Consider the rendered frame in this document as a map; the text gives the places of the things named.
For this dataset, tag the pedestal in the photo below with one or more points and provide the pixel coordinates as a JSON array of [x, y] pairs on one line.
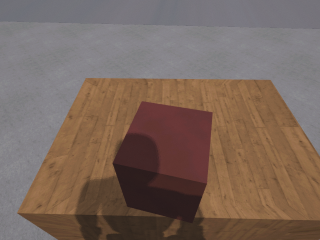
[[263, 179]]

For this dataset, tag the carton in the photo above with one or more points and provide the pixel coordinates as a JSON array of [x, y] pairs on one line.
[[162, 163]]

